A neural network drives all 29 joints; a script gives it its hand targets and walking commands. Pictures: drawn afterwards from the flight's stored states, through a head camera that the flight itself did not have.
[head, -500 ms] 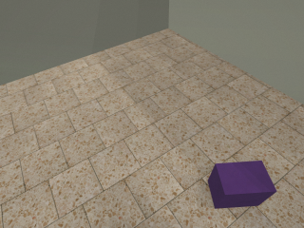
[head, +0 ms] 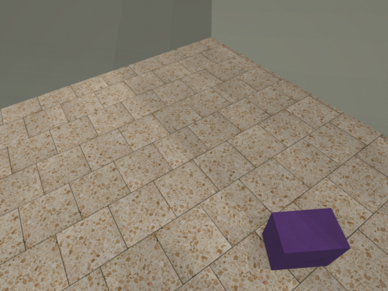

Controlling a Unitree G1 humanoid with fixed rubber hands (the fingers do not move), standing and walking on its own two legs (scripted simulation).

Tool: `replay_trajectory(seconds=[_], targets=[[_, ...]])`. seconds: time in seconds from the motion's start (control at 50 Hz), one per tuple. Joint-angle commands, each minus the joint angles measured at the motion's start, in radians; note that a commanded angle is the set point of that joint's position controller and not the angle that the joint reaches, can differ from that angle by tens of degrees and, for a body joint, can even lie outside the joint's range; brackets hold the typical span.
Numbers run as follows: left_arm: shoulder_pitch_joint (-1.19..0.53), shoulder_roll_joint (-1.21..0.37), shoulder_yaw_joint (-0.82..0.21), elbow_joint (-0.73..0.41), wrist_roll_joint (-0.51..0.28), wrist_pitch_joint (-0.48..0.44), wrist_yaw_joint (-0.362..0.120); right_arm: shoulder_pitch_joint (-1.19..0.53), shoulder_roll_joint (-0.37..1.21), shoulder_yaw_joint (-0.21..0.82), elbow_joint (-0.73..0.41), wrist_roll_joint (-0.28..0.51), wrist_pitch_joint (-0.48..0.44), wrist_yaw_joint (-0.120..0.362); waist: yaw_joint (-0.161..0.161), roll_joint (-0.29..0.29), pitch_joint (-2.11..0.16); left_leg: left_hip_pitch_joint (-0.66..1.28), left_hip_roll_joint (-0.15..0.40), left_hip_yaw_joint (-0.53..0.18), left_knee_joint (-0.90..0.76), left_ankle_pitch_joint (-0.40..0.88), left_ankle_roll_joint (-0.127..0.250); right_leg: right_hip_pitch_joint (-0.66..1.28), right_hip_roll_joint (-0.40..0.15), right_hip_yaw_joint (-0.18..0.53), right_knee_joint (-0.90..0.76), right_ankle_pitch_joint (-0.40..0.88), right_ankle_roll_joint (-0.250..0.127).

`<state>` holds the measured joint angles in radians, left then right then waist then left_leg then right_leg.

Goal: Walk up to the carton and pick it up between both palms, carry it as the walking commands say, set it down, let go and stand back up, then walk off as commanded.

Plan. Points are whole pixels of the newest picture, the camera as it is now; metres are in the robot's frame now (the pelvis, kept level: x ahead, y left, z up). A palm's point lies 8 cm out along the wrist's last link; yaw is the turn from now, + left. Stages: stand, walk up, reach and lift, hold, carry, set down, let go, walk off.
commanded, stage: stand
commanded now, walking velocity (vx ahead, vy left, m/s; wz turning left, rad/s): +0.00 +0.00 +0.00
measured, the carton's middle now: (300, 240) +0.45 -0.45 -0.65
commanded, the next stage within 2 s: none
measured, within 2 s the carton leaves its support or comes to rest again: neither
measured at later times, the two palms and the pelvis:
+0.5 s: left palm out of the picture -0.04 +0.25 -0.14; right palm out of the picture -0.04 -0.23 -0.14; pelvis -0.02 +0.00 +0.00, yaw +0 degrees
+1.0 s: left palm out of the picture -0.01 +0.29 -0.12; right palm out of the picture +0.00 -0.29 -0.12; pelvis -0.03 +0.00 +0.00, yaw -1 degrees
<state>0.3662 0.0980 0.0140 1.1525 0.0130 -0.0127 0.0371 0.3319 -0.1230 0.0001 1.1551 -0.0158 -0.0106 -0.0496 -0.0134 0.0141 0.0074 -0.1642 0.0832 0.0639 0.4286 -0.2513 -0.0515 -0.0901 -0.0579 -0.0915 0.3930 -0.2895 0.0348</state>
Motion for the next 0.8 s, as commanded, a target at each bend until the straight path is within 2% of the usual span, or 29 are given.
replay_trajectory(seconds=[0.0, 0.04, 0.06, 0.08, 0.1, 0.12, 0.16, 0.2, 0.24, 0.26, 0.28, 0.3, 0.34, 0.36, 0.42, 0.44, 0.46, 0.48, 0.52, 0.54, 0.56, 0.58, 0.62, 0.64, 0.66, 0.7, 0.72, 0.74, 0.78], targets=[[0.102, 0.065, 0.014, -0.006, -0.007, -0.003, 0.0, 0.075, -0.023, 0.0, -0.005, 0.013, 0.006, -0.004, 0.025, -0.004, 0.096, 0.005, 0.048, -0.035, -0.05, 0.306, 0.027, -0.084, -0.056, 0.029, -0.064, 0.281, -0.011], [0.099, 0.06, 0.01, -0.009, 0.002, 0.001, 0.002, 0.053, -0.069, -0.009, -0.005, 0.006, 0.003, -0.005, 0.015, -0.006, 0.06, 0.004, 0.04, -0.015, -0.042, 0.285, 0.031, -0.04, -0.054, 0.036, -0.068, 0.31, -0.005], [0.134, 0.03, 0.0, 0.01, -0.01, 0.002, 0.011, 0.079, -0.044, -0.003, -0.004, 0.011, -0.001, -0.001, 0.014, -0.059, 0.059, 0.016, 0.05, -0.034, -0.057, 0.272, 0.039, -0.045, -0.055, 0.023, -0.06, 0.304, -0.001], [0.087, 0.06, 0.002, -0.001, 0.002, 0.006, 0.007, 0.091, -0.104, -0.017, 0.001, 0.007, -0.002, -0.002, -0.006, -0.037, 0.093, -0.004, 0.043, -0.019, -0.051, 0.26, 0.035, -0.051, -0.056, 0.035, -0.065, 0.325, -0.003], [0.095, 0.068, 0.005, -0.013, 0.001, 0.0, 0.014, 0.081, -0.112, -0.016, -0.003, 0.003, -0.004, 0.001, 0.016, -0.012, 0.068, 0.005, 0.041, -0.013, -0.047, 0.276, 0.031, -0.026, -0.063, 0.041, -0.067, 0.352, -0.012], [0.125, 0.087, 0.009, -0.005, -0.003, -0.004, 0.008, 0.113, -0.091, -0.015, 0.006, -0.001, -0.006, -0.007, 0.016, -0.012, 0.082, 0.018, 0.038, -0.011, -0.04, 0.291, 0.031, -0.054, -0.066, 0.05, -0.058, 0.373, -0.018], [0.108, 0.087, 0.011, 0.002, -0.003, -0.002, 0.007, 0.097, -0.039, -0.004, 0.002, 0.0, -0.003, -0.003, 0.004, 0.02, 0.096, 0.002, 0.038, -0.006, -0.072, 0.207, 0.022, -0.057, -0.063, 0.035, -0.082, 0.25, -0.016], [0.076, 0.101, 0.007, -0.013, 0.001, 0.003, 0.006, 0.122, -0.089, -0.013, 0.002, 0.012, 0.002, -0.005, -0.01, -0.009, 0.099, 0.0, 0.039, -0.027, -0.073, 0.227, 0.031, -0.059, -0.061, 0.04, -0.088, 0.25, -0.019], [0.078, 0.143, 0.026, -0.021, 0.0, -0.004, 0.007, 0.065, -0.108, -0.017, -0.018, -0.001, 0.0, -0.003, 0.013, -0.029, 0.112, 0.015, 0.054, -0.03, -0.079, 0.234, 0.037, -0.074, -0.056, 0.03, -0.085, 0.237, -0.012], [0.05, 0.198, 0.039, -0.049, 0.0, -0.013, 0.006, 0.059, -0.151, -0.028, -0.045, 0.001, -0.006, -0.008, 0.001, -0.008, 0.085, 0.009, 0.057, -0.039, -0.071, 0.244, 0.037, -0.058, -0.067, 0.055, -0.082, 0.214, -0.016], [0.042, 0.147, 0.033, -0.054, -0.002, -0.013, 0.009, 0.061, -0.126, -0.027, -0.044, 0.007, -0.008, -0.003, 0.003, -0.018, 0.093, 0.001, 0.062, -0.036, -0.081, 0.238, 0.032, -0.057, -0.073, 0.052, -0.077, 0.202, -0.018], [0.077, 0.181, 0.036, -0.053, -0.005, -0.017, 0.006, 0.07, -0.139, -0.031, -0.049, 0.008, -0.014, 0.0, 0.016, 0.02, 0.118, -0.013, 0.053, -0.024, -0.076, 0.21, 0.032, -0.054, -0.072, 0.051, -0.085, 0.197, -0.018], [0.08, 0.123, 0.022, -0.048, 0.002, -0.011, 0.007, 0.102, -0.142, -0.034, -0.049, 0.01, -0.015, -0.006, 0.003, 0.018, 0.113, 0.006, 0.049, -0.024, -0.072, 0.192, 0.026, -0.048, -0.077, 0.053, -0.085, 0.174, -0.004], [0.074, 0.166, 0.032, -0.073, -0.009, -0.014, 0.008, 0.092, -0.146, -0.03, -0.048, 0.005, -0.019, -0.007, 0.019, 0.017, 0.065, 0.013, 0.064, -0.038, -0.085, 0.219, 0.033, -0.036, -0.079, 0.046, -0.07, 0.192, -0.015], [0.04, 0.223, 0.052, -0.104, 0.006, -0.018, 0.007, 0.018, -0.235, -0.056, -0.107, -0.005, -0.012, 0.0, 0.027, -0.042, 0.096, 0.02, 0.07, -0.045, -0.08, 0.204, 0.034, -0.057, -0.075, 0.047, -0.074, 0.181, -0.017], [0.059, 0.232, 0.048, -0.105, 0.002, -0.013, 0.0, 0.025, -0.244, -0.056, -0.105, -0.006, -0.008, -0.008, 0.032, -0.006, 0.105, 0.008, 0.073, -0.032, -0.079, 0.207, 0.032, -0.05, -0.089, 0.054, -0.069, 0.189, -0.016], [0.041, 0.21, 0.045, -0.11, 0.001, -0.015, 0.008, 0.045, -0.232, -0.056, -0.115, 0.013, -0.005, 0.007, 0.006, -0.026, 0.106, 0.024, 0.072, -0.034, -0.084, 0.194, 0.032, -0.072, -0.089, 0.06, -0.077, 0.196, -0.016], [0.044, 0.224, 0.048, -0.115, -0.006, -0.014, 0.008, 0.043, -0.219, -0.05, -0.111, 0.005, -0.008, 0.002, 0.017, -0.023, 0.102, 0.005, 0.069, -0.035, -0.088, 0.169, 0.036, -0.044, -0.079, 0.051, -0.086, 0.162, -0.008], [0.01, 0.252, 0.057, -0.144, 0.004, -0.013, -0.004, 0.047, -0.239, -0.052, -0.127, 0.001, -0.011, 0.008, 0.003, -0.003, 0.098, 0.028, 0.061, -0.025, -0.082, 0.132, 0.028, -0.067, -0.087, 0.059, -0.101, 0.078, -0.016], [0.019, 0.244, 0.051, -0.147, -0.008, -0.01, -0.014, 0.035, -0.246, -0.053, -0.128, 0.0, -0.012, 0.005, 0.024, 0.002, 0.074, 0.036, 0.062, -0.026, -0.088, 0.14, 0.03, -0.053, -0.081, 0.054, -0.086, 0.094, -0.016], [-0.013, 0.265, 0.054, -0.146, 0.001, -0.009, -0.003, 0.012, -0.223, -0.049, -0.145, 0.006, -0.007, 0.008, -0.001, -0.028, 0.157, -0.011, 0.07, -0.038, -0.096, 0.15, 0.027, -0.086, -0.092, 0.055, -0.103, 0.103, -0.017], [0.022, 0.258, 0.049, -0.135, -0.007, -0.013, -0.002, -0.016, -0.268, -0.056, -0.154, 0.002, -0.002, 0.009, 0.019, 0.007, 0.133, 0.005, 0.07, -0.054, -0.106, 0.11, 0.041, -0.077, -0.079, 0.059, -0.1, 0.107, -0.017], [0.016, 0.324, 0.063, -0.157, -0.007, -0.014, -0.006, 0.011, -0.242, -0.045, -0.153, 0.0, -0.005, 0.019, 0.026, -0.009, 0.083, 0.037, 0.073, -0.046, -0.111, 0.144, 0.037, -0.043, -0.088, 0.058, -0.084, 0.104, -0.023], [0.015, 0.306, 0.051, -0.15, -0.007, -0.013, -0.005, 0.007, -0.274, -0.049, -0.155, 0.011, -0.004, 0.02, 0.013, 0.026, 0.086, 0.036, 0.072, -0.043, -0.097, 0.157, 0.035, -0.068, -0.09, 0.063, -0.085, 0.121, -0.02], [0.013, 0.333, 0.055, -0.161, -0.006, -0.014, -0.008, -0.012, -0.304, -0.054, -0.161, 0.004, -0.006, 0.019, 0.036, -0.032, 0.104, 0.007, 0.076, -0.052, -0.109, 0.154, 0.039, -0.035, -0.095, 0.074, -0.1, 0.119, -0.026], [0.017, 0.324, 0.048, -0.162, -0.002, -0.009, -0.012, 0.039, -0.312, -0.056, -0.152, 0.001, -0.001, 0.019, 0.012, -0.007, 0.126, 0.04, 0.06, -0.027, -0.112, 0.128, 0.028, -0.081, -0.086, 0.063, -0.1, 0.114, -0.026], [-0.003, 0.337, 0.05, -0.159, -0.006, -0.014, -0.015, 0.033, -0.315, -0.05, -0.153, 0.006, -0.011, 0.02, 0.004, -0.045, 0.114, 0.027, 0.072, -0.038, -0.111, 0.107, 0.031, -0.075, -0.084, 0.063, -0.116, 0.106, -0.023], [-0.003, 0.333, 0.05, -0.167, -0.017, -0.012, -0.013, -0.039, -0.307, -0.047, -0.175, 0.004, -0.006, 0.021, 0.029, -0.029, 0.121, 0.023, 0.075, -0.058, -0.125, 0.123, 0.043, -0.068, -0.087, 0.064, -0.105, 0.1, -0.023], [-0.04, 0.389, 0.058, -0.187, -0.011, -0.017, -0.011, -0.045, -0.338, -0.052, -0.174, 0.008, -0.012, 0.027, 0.018, -0.016, 0.082, 0.049, 0.067, -0.037, -0.111, 0.125, 0.039, -0.055, -0.091, 0.071, -0.109, 0.14, -0.027]])
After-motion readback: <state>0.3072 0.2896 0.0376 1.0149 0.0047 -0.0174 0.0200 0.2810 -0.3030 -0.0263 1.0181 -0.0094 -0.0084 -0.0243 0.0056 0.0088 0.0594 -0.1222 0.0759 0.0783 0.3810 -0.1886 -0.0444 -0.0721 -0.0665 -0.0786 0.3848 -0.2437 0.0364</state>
